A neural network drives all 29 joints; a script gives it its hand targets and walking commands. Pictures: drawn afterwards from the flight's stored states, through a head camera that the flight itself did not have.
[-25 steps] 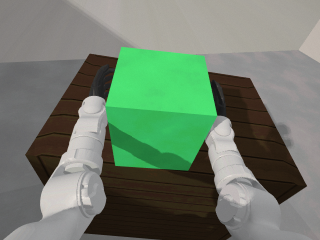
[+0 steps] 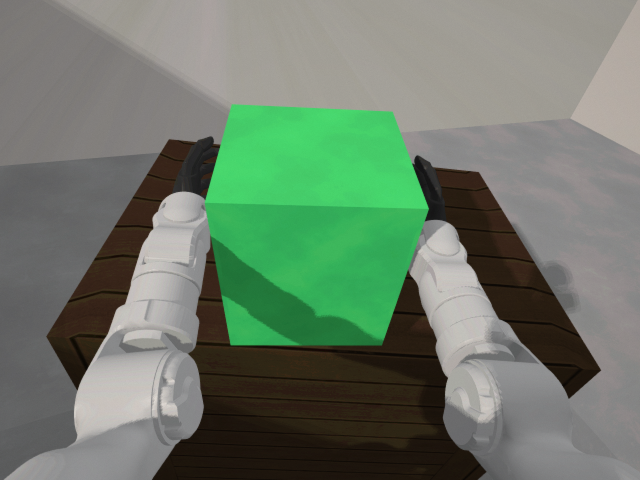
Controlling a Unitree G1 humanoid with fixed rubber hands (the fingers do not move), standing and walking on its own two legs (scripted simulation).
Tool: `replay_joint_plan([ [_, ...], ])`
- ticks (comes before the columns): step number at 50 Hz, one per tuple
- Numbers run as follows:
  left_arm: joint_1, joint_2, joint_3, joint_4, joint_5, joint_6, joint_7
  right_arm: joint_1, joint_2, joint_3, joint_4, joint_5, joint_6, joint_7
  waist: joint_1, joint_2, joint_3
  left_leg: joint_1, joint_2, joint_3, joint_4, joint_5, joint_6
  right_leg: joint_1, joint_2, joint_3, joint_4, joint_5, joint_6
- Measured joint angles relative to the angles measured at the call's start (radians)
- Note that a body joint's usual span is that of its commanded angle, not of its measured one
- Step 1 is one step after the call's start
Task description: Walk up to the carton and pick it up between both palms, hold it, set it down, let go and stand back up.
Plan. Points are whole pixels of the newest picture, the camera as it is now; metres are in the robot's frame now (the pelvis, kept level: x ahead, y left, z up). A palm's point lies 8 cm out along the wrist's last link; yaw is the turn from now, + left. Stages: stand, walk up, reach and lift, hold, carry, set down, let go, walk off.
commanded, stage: reach and lift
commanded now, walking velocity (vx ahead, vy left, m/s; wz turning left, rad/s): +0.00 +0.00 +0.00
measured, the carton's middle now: (310, 230) +0.41 +0.02 +0.15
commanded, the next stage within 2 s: none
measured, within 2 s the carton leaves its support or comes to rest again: neither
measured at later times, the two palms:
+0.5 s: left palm (180, 179) +0.40 +0.18 +0.22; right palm (436, 200) +0.39 -0.13 +0.23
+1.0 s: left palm (184, 163) +0.39 +0.17 +0.25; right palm (459, 180) +0.38 -0.14 +0.26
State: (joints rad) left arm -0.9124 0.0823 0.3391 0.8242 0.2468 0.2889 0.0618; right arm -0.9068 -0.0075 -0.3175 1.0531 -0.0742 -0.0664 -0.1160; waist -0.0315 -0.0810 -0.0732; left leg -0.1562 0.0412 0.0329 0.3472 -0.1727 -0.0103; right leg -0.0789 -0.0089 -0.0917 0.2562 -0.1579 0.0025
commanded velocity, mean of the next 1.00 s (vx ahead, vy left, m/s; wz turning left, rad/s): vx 0.00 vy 0.00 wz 0.00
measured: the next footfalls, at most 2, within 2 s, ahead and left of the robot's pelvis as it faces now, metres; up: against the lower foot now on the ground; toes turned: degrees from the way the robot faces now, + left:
none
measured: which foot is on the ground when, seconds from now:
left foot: down 0.00-1.00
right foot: down 0.00-1.00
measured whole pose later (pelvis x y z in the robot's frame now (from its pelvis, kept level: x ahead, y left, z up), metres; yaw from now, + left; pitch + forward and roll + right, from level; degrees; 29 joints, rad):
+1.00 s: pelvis -0.02 +0.00 +0.00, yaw +0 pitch -2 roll -1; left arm -1.00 0.15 0.27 0.73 0.12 0.63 0.11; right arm -1.08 -0.13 -0.06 1.00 0.27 0.32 -0.19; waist -0.08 -0.04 -0.14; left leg -0.20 0.04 0.01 0.39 -0.16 0.00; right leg -0.12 -0.01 -0.08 0.29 -0.15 0.01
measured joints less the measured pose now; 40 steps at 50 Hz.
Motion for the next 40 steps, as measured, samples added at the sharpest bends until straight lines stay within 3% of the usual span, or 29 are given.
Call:
replay_joint_plan([
  [17,-0.071,0.025,0.013,-0.006,-0.017,0.103,-0.003,-0.072,-0.024,0.047,-0.026,0.071,0.124,-0.019,-0.002,0.004,0.006,0.016,-0.003,-0.003,-0.013,0.022,-0.002,0.002,-0.002,0.001,0.019,0.003,-0.004],
  [29,-0.065,0.061,-0.071,-0.042,-0.083,0.197,0.022,-0.086,-0.053,0.142,-0.039,0.190,0.207,-0.043,-0.028,0.007,-0.033,-0.011,0.000,-0.015,0.026,0.009,0.000,-0.006,0.003,-0.005,0.023,0.006,-0.003],
  [40,-0.093,0.061,-0.058,-0.053,-0.092,0.284,0.031,-0.159,-0.098,0.199,-0.020,0.276,0.314,-0.049,-0.032,0.017,-0.037,-0.018,0.000,-0.008,0.031,0.013,0.004,-0.019,0.003,0.009,0.034,0.012,0.000],
])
